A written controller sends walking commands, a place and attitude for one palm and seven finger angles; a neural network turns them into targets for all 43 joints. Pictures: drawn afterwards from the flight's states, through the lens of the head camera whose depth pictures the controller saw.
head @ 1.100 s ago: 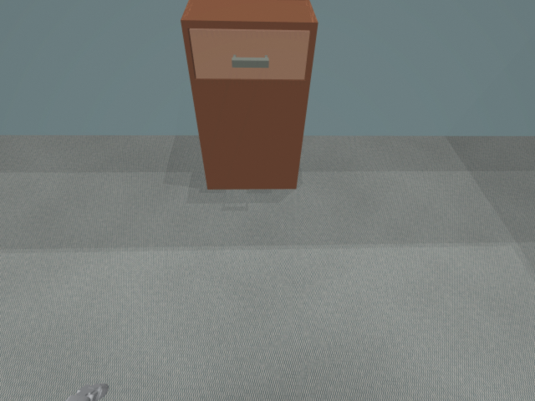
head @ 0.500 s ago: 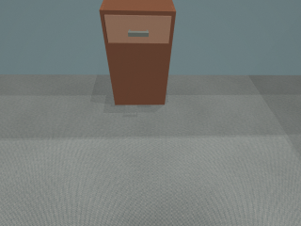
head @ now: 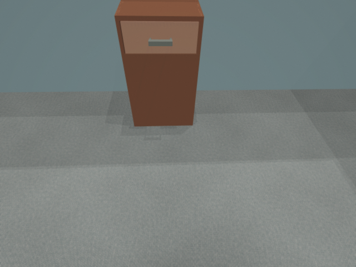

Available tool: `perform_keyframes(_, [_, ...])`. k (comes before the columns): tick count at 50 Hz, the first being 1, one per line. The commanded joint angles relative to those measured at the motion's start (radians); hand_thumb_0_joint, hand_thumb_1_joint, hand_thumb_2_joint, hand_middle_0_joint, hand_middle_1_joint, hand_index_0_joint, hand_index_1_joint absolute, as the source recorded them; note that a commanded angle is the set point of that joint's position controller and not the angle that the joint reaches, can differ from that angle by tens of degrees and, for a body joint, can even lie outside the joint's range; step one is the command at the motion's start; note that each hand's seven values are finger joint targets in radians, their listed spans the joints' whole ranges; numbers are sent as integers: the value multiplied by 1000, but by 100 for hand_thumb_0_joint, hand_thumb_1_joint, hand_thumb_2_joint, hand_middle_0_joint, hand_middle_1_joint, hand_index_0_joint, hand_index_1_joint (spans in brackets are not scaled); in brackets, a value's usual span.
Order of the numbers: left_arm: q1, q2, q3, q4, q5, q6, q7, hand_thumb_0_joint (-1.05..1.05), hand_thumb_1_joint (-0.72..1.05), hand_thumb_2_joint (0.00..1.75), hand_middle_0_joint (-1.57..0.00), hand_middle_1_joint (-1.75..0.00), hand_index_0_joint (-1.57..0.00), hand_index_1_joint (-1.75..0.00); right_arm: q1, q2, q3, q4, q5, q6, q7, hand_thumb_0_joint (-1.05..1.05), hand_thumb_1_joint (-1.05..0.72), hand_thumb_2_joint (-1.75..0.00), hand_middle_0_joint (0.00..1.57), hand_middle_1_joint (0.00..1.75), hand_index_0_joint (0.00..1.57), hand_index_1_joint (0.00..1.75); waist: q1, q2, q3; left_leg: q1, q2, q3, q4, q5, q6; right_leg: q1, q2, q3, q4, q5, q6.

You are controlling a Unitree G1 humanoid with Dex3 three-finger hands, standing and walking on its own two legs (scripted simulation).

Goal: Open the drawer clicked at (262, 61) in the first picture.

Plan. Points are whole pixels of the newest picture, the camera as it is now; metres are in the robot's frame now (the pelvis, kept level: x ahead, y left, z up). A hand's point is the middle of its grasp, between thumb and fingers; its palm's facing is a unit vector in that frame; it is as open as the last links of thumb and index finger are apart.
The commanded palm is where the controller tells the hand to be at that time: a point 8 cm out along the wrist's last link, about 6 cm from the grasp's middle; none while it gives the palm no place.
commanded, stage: look at it before walking up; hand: left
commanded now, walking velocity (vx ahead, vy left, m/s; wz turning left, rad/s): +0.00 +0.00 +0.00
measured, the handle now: (160, 41) +1.24 +0.17 -0.06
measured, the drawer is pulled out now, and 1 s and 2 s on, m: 0.00 0.00 0.00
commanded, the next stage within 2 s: walk to a spot facing it in 0.34 s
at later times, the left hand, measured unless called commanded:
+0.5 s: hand out of the picture +0.07 +0.25 -0.16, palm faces -0.03 -0.94 -0.33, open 7.4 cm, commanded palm none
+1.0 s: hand out of the picture +0.12 +0.14 -0.18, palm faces -0.09 -0.98 -0.19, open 7.4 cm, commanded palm none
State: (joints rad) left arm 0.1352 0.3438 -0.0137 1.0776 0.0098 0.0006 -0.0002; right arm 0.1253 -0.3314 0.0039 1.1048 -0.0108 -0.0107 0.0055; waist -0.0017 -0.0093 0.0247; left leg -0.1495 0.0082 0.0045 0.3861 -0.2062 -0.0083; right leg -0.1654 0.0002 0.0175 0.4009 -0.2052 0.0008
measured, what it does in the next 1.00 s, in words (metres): walks ahead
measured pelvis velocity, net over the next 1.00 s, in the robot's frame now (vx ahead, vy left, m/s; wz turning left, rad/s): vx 0.13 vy -0.04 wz -0.18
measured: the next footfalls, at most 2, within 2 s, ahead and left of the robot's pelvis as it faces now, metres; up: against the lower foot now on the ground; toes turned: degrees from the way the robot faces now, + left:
left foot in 1.30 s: +0.46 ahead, +0.04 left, +0.00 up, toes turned -6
right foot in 1.92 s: +0.50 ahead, -0.21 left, +0.00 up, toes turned -38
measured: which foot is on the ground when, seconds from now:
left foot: down 0.00-0.86, up 0.88-1.00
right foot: down 0.00-1.00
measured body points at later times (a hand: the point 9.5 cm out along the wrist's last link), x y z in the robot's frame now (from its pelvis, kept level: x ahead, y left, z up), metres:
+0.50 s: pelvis +0.00 +0.00 +0.00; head +0.01 +0.00 +0.45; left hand +0.07 +0.30 -0.14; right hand +0.08 -0.29 -0.13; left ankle +0.00 +0.13 -0.74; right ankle +0.01 -0.12 -0.74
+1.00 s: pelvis +0.13 -0.04 -0.01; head +0.14 -0.05 +0.44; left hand +0.13 +0.19 -0.16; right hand +0.07 -0.27 -0.17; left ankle +0.10 +0.09 -0.66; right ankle +0.07 -0.11 -0.74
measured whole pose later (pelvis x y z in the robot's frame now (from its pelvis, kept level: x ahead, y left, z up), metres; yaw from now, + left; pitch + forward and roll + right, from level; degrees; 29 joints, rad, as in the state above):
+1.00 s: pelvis +0.13 -0.04 -0.01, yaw -10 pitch -1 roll +1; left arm 0.40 0.16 0.03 1.06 0.02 -0.07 0.01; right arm 0.32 -0.19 -0.03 1.13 -0.02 -0.01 0.01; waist 0.03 0.00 0.03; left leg -0.43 0.09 0.09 1.16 -0.38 -0.01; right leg -0.15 0.04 -0.05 0.52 -0.36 -0.07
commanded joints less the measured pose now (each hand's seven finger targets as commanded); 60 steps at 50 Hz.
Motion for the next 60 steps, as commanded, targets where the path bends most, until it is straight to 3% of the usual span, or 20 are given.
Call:
perform_keyframes(1, [-34,203,47,-62,2,-28,11,0,90,90,-20,-30,-20,-30,-52,-208,-42,-62,2,-24,-16,0,-90,-90,20,30,20,30,2,6,-61,14,107,-96,-60,106,36,2,-119,106,-73,103,-35])
perform_keyframes(22, [-28,200,45,-51,2,-27,11,0,90,90,-20,-30,-20,-30,-50,-210,-40,-55,3,-24,-17,0,-90,-90,20,30,20,30,1,16,-52,23,112,-101,-80,109,35,8,-114,102,-82,105,-30])
perform_keyframes(24, [48,80,22,-23,2,-6,14,0,90,90,-20,-30,-20,-30,16,-86,-12,-27,-5,-8,-13,0,-90,-90,20,30,20,30,3,11,-75,36,107,-63,-52,-16,16,0,-103,105,-71,-38,-20])
perform_keyframes(27, [82,91,36,-33,12,12,-3,0,90,90,-20,-30,-20,-30,51,-94,-26,-36,-13,6,-8,0,-90,-90,20,30,20,30,6,-7,40,-61,96,-56,-47,-343,24,-103,-80,153,-87,-346,-41])
perform_keyframes(29, [104,90,47,-52,14,13,-11,0,90,90,-20,-30,-20,-30,66,-103,-36,-51,-15,5,-8,0,-90,-90,20,30,20,30,8,-9,97,-97,102,-58,-28,-409,35,-161,-63,177,-68,-405,-59])
perform_keyframes(33, [149,45,60,-81,12,-6,-18,0,90,90,-20,-30,-20,-30,140,-100,-53,-65,-10,-19,-15,0,-90,-90,20,30,20,30,-8,42,97,-24,165,-108,-4,-339,81,-237,-19,152,87,-276,-79])
perform_keyframes(35, [131,5,59,-108,9,-19,-23,0,90,90,-20,-30,-20,-30,204,-131,-71,-61,-8,-30,-20,0,-90,-90,20,30,20,30,-31,175,65,104,279,-222,-89,-289,140,-353,38,23,284,-200,-50])
perform_keyframes(36, [87,-11,61,-133,9,-21,-24,0,90,90,-20,-30,-20,-30,226,-129,-80,-59,-6,-33,-19,0,-90,-90,20,30,20,30,-47,208,91,134,347,-255,-146,-270,180,-427,15,-31,368,-268,-30])
perform_keyframes(37, [46,-17,64,-152,11,-22,-25,0,90,90,-20,-30,-20,-30,242,-121,-82,-56,-7,-37,-20,0,-90,-90,20,30,20,30,-59,215,133,127,372,-262,-159,-208,202,-465,-20,-26,409,-301,-22])
perform_keyframes(39, [71,-43,68,-151,11,-33,-29,0,90,90,-20,-30,-20,-30,230,-90,-76,-55,-13,-43,-21,0,-90,-90,20,30,20,30,-30,167,136,86,361,-169,-91,-15,184,-389,-52,-40,347,-295,-25])
perform_keyframes(40, [135,-54,69,-125,11,-36,-32,0,90,90,-20,-30,-20,-30,200,-79,-73,-54,-14,-41,-21,0,-90,-90,20,30,20,30,5,132,114,26,326,-86,-23,14,148,-268,-43,-70,270,-243,-29])
perform_keyframes(41, [270,-65,75,-80,15,-40,-32,0,90,90,-20,-30,-20,-30,161,-67,-69,-65,-15,-41,-21,0,-90,-90,20,30,20,30,74,74,52,-78,254,20,158,41,98,-38,-14,-95,126,-124,-41])
perform_keyframes(42, [438,16,94,-22,22,-53,-22,0,90,90,-20,-30,-20,-30,137,-14,-60,-89,-2,-45,-14,0,-90,-90,20,30,20,30,140,-173,-16,-293,137,144,489,3,37,202,-133,155,-16,-158,-96])
perform_keyframes(43, [570,105,112,19,11,-64,-3,0,90,90,-20,-30,-20,-30,64,46,-43,-148,-1,-58,-6,0,-90,-90,20,30,20,30,164,-381,-21,-539,16,162,737,-338,1,307,-353,565,-162,-7,-179])
perform_keyframes(44, [576,91,106,26,0,-65,11,0,90,90,-20,-30,-20,-30,44,11,-52,-154,-5,-62,-7,0,-90,-90,20,30,20,30,151,-252,-28,-580,55,51,822,-331,16,334,-375,591,-154,71,-222])
perform_keyframes(46, [463,12,88,-3,5,-66,16,0,90,90,-20,-30,-20,-30,19,45,-56,-133,-6,-61,-4,0,-90,-90,20,30,20,30,104,-87,67,-594,117,29,851,-207,13,201,-339,462,-143,85,-236])
perform_keyframes(48, [408,-35,72,-14,12,-73,19,0,90,90,-20,-30,-20,-30,33,72,-56,-116,-14,-48,1,0,-90,-90,20,30,20,30,59,0,104,-558,127,39,812,-136,-6,117,-295,338,-157,188,-216])
perform_keyframes(52, [404,-61,65,2,13,-89,24,0,90,90,-20,-30,-20,-30,59,106,-59,-113,-11,-27,14,0,-90,-90,20,30,20,30,16,-63,81,-553,119,76,719,-26,-27,116,-217,170,-176,339,-180])
perform_keyframes(58, [407,-72,62,25,13,-90,35,0,90,90,-20,-30,-20,-30,-81,128,-51,-177,1,-38,30,0,-90,-90,20,30,20,30,36,-111,129,-464,93,121,411,71,-5,109,-182,95,-201,430,-149])
perform_keyframes(60, [381,-54,71,30,16,-89,37,0,90,90,-20,-30,-20,-30,-62,122,-54,-178,3,-47,28,0,-90,-90,20,30,20,30,16,-118,105,-352,72,125,324,58,19,114,-193,83,-157,516,-140])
